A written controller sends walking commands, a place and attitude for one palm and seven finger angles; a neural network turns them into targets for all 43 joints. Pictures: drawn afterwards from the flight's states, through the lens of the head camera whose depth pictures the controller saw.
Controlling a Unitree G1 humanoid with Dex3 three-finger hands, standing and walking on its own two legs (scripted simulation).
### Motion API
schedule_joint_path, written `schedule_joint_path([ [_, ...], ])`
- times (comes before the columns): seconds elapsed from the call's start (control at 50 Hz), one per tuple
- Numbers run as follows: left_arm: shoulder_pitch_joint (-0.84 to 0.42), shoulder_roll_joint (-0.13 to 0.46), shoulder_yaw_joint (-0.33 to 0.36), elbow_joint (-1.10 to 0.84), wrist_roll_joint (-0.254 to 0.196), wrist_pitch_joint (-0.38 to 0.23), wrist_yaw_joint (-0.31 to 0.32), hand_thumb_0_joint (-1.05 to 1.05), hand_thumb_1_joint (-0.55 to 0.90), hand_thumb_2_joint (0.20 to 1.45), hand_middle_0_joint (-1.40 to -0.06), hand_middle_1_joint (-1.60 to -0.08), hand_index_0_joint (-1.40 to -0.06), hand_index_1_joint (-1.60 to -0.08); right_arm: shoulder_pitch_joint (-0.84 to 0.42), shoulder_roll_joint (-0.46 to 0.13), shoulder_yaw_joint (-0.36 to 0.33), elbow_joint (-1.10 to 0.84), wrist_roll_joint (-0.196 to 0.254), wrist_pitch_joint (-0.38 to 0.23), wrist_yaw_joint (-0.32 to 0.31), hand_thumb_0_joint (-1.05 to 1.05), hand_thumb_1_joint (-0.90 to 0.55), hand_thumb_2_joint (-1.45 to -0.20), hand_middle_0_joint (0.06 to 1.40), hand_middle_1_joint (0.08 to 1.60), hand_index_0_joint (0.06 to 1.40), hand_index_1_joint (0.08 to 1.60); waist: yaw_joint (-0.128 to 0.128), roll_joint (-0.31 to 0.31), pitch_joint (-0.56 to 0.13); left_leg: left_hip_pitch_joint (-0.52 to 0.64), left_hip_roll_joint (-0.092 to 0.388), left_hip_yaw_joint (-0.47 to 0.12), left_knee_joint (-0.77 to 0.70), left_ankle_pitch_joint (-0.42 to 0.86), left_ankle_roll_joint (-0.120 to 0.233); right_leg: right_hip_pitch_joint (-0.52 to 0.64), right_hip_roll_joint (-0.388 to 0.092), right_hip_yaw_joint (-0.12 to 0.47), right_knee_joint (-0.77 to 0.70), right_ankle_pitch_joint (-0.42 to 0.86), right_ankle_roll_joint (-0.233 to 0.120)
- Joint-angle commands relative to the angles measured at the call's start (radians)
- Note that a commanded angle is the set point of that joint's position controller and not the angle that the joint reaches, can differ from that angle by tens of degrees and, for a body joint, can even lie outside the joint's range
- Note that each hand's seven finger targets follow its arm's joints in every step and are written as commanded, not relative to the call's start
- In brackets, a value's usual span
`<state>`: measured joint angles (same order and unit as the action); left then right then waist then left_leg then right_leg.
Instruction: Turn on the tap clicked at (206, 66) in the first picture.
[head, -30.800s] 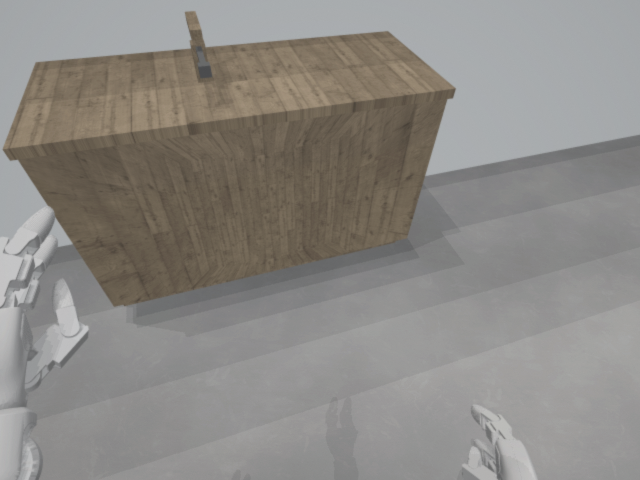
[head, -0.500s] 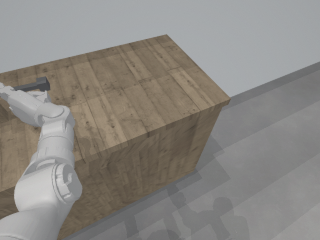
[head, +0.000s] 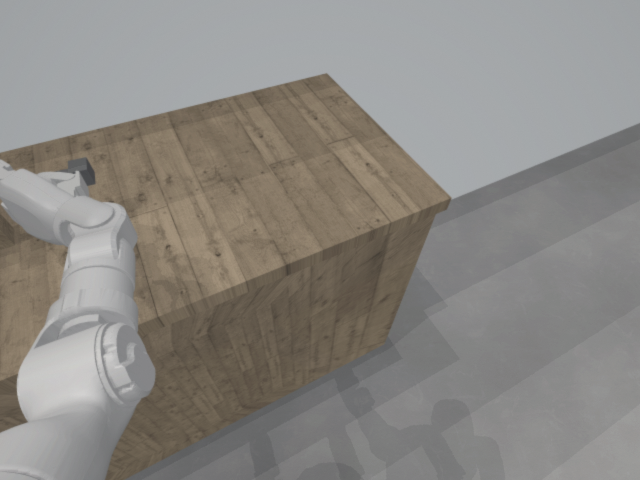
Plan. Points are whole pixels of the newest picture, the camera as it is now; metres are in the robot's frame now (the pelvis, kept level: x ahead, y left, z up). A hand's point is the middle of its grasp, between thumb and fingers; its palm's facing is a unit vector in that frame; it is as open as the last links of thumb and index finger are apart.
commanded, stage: lift the hand up off the lever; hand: left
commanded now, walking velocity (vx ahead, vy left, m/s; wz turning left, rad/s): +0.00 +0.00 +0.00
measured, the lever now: (81, 172) +0.53 +0.32 +0.09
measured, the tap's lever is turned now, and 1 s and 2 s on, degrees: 85 85 85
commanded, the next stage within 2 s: draw the hand back beside the body in 1.20 s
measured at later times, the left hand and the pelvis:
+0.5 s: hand (69, 178) +0.45 +0.28 +0.15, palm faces +0.86 -0.50 -0.08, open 7.8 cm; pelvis +0.00 +0.00 +0.01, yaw +1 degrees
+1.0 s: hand (55, 175) +0.44 +0.28 +0.16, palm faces +0.86 -0.51 -0.06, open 7.8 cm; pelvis +0.00 +0.00 +0.01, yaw +1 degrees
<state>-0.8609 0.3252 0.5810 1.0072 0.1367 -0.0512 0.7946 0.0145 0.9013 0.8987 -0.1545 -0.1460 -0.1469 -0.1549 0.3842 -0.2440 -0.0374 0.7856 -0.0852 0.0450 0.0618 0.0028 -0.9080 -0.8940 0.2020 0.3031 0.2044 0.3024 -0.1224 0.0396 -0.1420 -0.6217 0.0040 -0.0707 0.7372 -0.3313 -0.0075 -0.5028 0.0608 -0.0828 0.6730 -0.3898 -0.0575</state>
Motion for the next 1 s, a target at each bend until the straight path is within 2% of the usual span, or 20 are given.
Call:
schedule_joint_path([
  [0.0,-0.431,0.243,-0.033,-0.225,0.008,-0.035,-0.01,0.0,0.9,0.9,-0.15,-0.15,-0.15,-0.15,0.044,-0.151,-0.042,-0.084,0.006,-0.024,-0.018,0.0,-0.9,-0.9,0.2,0.3,0.2,0.3,0.014,0.035,-0.306,0.239,-0.015,0.025,-0.068,0.335,0.053,0.154,-0.027,0.032,-0.094,0.408,0.052],
  [0.04,-0.397,0.251,-0.02,-0.222,0.003,-0.022,-0.01,0.0,0.9,0.9,-0.15,-0.15,-0.15,-0.15,0.038,-0.15,-0.042,-0.091,0.01,-0.022,-0.021,0.0,-0.9,-0.9,0.2,0.3,0.2,0.3,0.021,-0.004,-0.291,0.219,-0.016,0.03,-0.076,0.319,0.056,0.184,-0.031,0.033,-0.104,0.424,0.058],
  [0.12,-0.458,0.211,-0.067,-0.289,0.018,-0.019,-0.005,0.0,0.9,0.9,-0.15,-0.15,-0.15,-0.15,0.018,-0.144,-0.042,-0.09,0.011,-0.029,-0.021,0.0,-0.9,-0.9,0.2,0.3,0.2,0.3,0.01,0.031,-0.28,0.26,-0.013,0.029,-0.084,0.336,0.056,0.158,-0.028,0.031,-0.108,0.412,0.053],
  [0.16,-0.446,0.205,-0.069,-0.295,0.022,-0.018,-0.003,0.0,0.9,0.9,-0.15,-0.15,-0.15,-0.15,0.011,-0.142,-0.043,-0.087,0.009,-0.037,-0.021,0.0,-0.9,-0.9,0.2,0.3,0.2,0.3,0.01,0.024,-0.277,0.262,-0.015,0.032,-0.078,0.33,0.057,0.154,-0.03,0.033,-0.11,0.421,0.055],
  [0.18,-0.438,0.241,-0.036,-0.296,0.025,-0.019,-0.001,0.0,0.9,0.9,-0.15,-0.15,-0.15,-0.15,0.016,-0.145,-0.044,-0.082,0.008,-0.036,-0.024,0.0,-0.9,-0.9,0.2,0.3,0.2,0.3,0.021,0.019,-0.274,0.262,-0.015,0.027,-0.081,0.337,0.056,0.161,-0.029,0.031,-0.109,0.42,0.052],
  [0.26,-0.409,0.201,-0.068,-0.289,0.009,0.0,-0.019,0.0,0.9,0.9,-0.15,-0.15,-0.15,-0.15,0.0,-0.14,-0.041,-0.092,0.015,-0.036,-0.031,0.0,-0.9,-0.9,0.2,0.3,0.2,0.3,0.015,-0.01,-0.275,0.251,-0.02,0.039,-0.087,0.322,0.056,0.189,-0.038,0.038,-0.114,0.451,0.063],
  [0.28,-0.42,0.219,-0.058,-0.293,0.01,0.004,-0.024,0.0,0.9,0.9,-0.15,-0.15,-0.15,-0.15,0.0,-0.143,-0.042,-0.088,0.015,-0.034,-0.034,0.0,-0.9,-0.9,0.2,0.3,0.2,0.3,0.019,0.02,-0.275,0.266,-0.019,0.034,-0.091,0.332,0.054,0.184,-0.038,0.036,-0.114,0.442,0.056],
  [0.32,-0.454,0.167,-0.109,-0.307,0.003,0.012,-0.032,0.0,0.9,0.9,-0.15,-0.15,-0.15,-0.15,-0.012,-0.137,-0.039,-0.09,0.02,-0.038,-0.035,0.0,-0.9,-0.9,0.2,0.3,0.2,0.3,0.009,0.038,-0.26,0.291,-0.018,0.033,-0.097,0.341,0.052,0.161,-0.035,0.033,-0.12,0.426,0.053],
  [0.38,-0.419,0.188,-0.078,-0.318,-0.009,0.02,-0.029,0.0,0.9,0.9,-0.15,-0.15,-0.15,-0.15,-0.015,-0.14,-0.04,-0.091,0.02,-0.04,-0.038,0.0,-0.9,-0.9,0.2,0.3,0.2,0.3,0.026,0.027,-0.286,0.303,-0.021,0.03,-0.097,0.357,0.052,0.18,-0.034,0.033,-0.121,0.441,0.052],
  [0.42,-0.439,0.162,-0.101,-0.332,-0.012,0.024,-0.028,0.0,0.9,0.9,-0.15,-0.15,-0.15,-0.15,-0.022,-0.135,-0.038,-0.091,0.022,-0.04,-0.038,0.0,-0.9,-0.9,0.2,0.3,0.2,0.3,0.023,0.027,-0.283,0.307,-0.021,0.031,-0.1,0.361,0.05,0.183,-0.035,0.033,-0.121,0.446,0.053],
  [0.56,-0.446,0.191,-0.076,-0.347,-0.003,0.051,-0.016,0.0,0.9,0.9,-0.15,-0.15,-0.15,-0.15,-0.035,-0.135,-0.038,-0.094,0.022,-0.042,-0.042,0.0,-0.9,-0.9,0.2,0.3,0.2,0.3,0.032,-0.011,-0.287,0.298,-0.02,0.032,-0.107,0.368,0.049,0.209,-0.039,0.032,-0.123,0.466,0.056],
  [0.58,-0.428,0.219,-0.05,-0.352,-0.001,0.052,-0.015,0.0,0.9,0.9,-0.15,-0.15,-0.15,-0.15,-0.036,-0.139,-0.04,-0.094,0.022,-0.04,-0.043,0.0,-0.9,-0.9,0.2,0.3,0.2,0.3,0.043,0.003,-0.288,0.299,-0.02,0.031,-0.11,0.378,0.049,0.215,-0.038,0.032,-0.123,0.469,0.053],
  [0.66,-0.4,0.186,-0.076,-0.399,-0.003,0.066,-0.019,0.0,0.9,0.9,-0.15,-0.15,-0.15,-0.15,-0.044,-0.132,-0.04,-0.104,0.025,-0.044,-0.042,0.0,-0.9,-0.9,0.2,0.3,0.2,0.3,0.05,0.017,-0.315,0.321,-0.02,0.04,-0.11,0.409,0.047,0.242,-0.039,0.034,-0.121,0.504,0.054],
  [0.68,-0.38,0.214,-0.051,-0.394,0.001,0.072,-0.02,0.0,0.9,0.9,-0.15,-0.15,-0.15,-0.15,-0.044,-0.135,-0.041,-0.101,0.026,-0.042,-0.044,0.0,-0.9,-0.9,0.2,0.3,0.2,0.3,0.057,0.021,-0.308,0.325,-0.018,0.037,-0.112,0.419,0.046,0.243,-0.039,0.03,-0.122,0.506,0.051],
  [0.72,-0.39,0.17,-0.09,-0.417,-0.009,0.082,-0.028,0.0,0.9,0.9,-0.15,-0.15,-0.15,-0.15,-0.047,-0.133,-0.042,-0.104,0.029,-0.045,-0.044,0.0,-0.9,-0.9,0.2,0.3,0.2,0.3,0.048,0.019,-0.294,0.338,-0.015,0.04,-0.119,0.431,0.046,0.24,-0.037,0.029,-0.127,0.501,0.05],
  [0.78,-0.338,0.157,-0.087,-0.442,-0.027,0.1,-0.038,0.0,0.9,0.9,-0.15,-0.15,-0.15,-0.15,-0.059,-0.133,-0.043,-0.107,0.035,-0.05,-0.047,0.0,-0.9,-0.9,0.2,0.3,0.2,0.3,0.061,0.015,-0.281,0.351,-0.015,0.035,-0.132,0.429,0.044,0.25,-0.034,0.025,-0.14,0.49,0.048],
  [0.86,-0.386,0.111,-0.134,-0.446,-0.039,0.118,-0.042,0.0,0.9,0.9,-0.15,-0.15,-0.15,-0.15,-0.079,-0.132,-0.037,-0.1,0.037,-0.064,-0.049,0.0,-0.9,-0.9,0.2,0.3,0.2,0.3,0.044,0.001,-0.22,0.345,-0.017,0.035,-0.154,0.367,0.046,0.221,-0.033,0.024,-0.163,0.418,0.047],
  [0.88,-0.376,0.145,-0.104,-0.458,-0.041,0.12,-0.04,0.0,0.9,0.9,-0.15,-0.15,-0.15,-0.15,-0.08,-0.135,-0.038,-0.098,0.039,-0.064,-0.051,0.0,-0.9,-0.9,0.2,0.3,0.2,0.3,0.059,0.013,-0.23,0.351,-0.017,0.027,-0.16,0.373,0.042,0.229,-0.031,0.021,-0.162,0.406,0.041],
  [0.94,-0.402,0.147,-0.105,-0.459,-0.039,0.128,-0.031,0.0,0.9,0.9,-0.15,-0.15,-0.15,-0.15,-0.086,-0.131,-0.036,-0.095,0.038,-0.071,-0.055,0.0,-0.9,-0.9,0.2,0.3,0.2,0.3,0.053,-0.017,-0.241,0.342,-0.019,0.035,-0.16,0.361,0.044,0.242,-0.036,0.026,-0.166,0.415,0.047],
  [0.98,-0.409,0.175,-0.082,-0.494,-0.028,0.127,-0.024,0.0,0.9,0.9,-0.15,-0.15,-0.15,-0.15,-0.095,-0.13,-0.036,-0.096,0.036,-0.074,-0.056,0.0,-0.9,-0.9,0.2,0.3,0.2,0.3,0.07,0.02,-0.262,0.355,-0.019,0.033,-0.162,0.377,0.04,0.25,-0.036,0.027,-0.16,0.42,0.041],
])
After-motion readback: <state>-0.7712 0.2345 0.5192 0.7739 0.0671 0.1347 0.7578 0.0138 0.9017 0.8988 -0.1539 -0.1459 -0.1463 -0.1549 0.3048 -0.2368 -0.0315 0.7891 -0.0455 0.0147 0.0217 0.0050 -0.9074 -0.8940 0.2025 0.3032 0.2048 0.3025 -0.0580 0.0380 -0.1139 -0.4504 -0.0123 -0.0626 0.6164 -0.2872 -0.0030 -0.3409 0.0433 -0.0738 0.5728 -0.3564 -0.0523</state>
